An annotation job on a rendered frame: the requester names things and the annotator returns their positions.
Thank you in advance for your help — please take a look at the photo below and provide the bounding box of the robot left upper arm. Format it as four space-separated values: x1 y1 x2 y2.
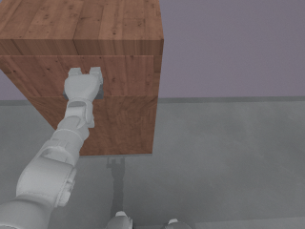
0 156 77 229

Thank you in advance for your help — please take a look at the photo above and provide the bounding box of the drawer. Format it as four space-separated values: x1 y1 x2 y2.
0 55 154 97

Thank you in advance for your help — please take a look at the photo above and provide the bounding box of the robot right shin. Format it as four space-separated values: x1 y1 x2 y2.
168 219 178 225

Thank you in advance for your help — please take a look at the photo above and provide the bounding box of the left robot forearm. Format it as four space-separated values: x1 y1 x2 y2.
16 97 93 196

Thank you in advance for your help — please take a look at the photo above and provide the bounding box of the left robot hand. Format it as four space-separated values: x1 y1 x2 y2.
64 67 103 128

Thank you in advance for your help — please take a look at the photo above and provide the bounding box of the left robot thigh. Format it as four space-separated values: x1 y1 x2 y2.
105 216 132 229

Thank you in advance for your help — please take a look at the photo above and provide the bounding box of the handle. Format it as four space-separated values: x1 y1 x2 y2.
62 78 104 100

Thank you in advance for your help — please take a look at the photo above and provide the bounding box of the cabinet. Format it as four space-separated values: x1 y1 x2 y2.
0 0 164 156

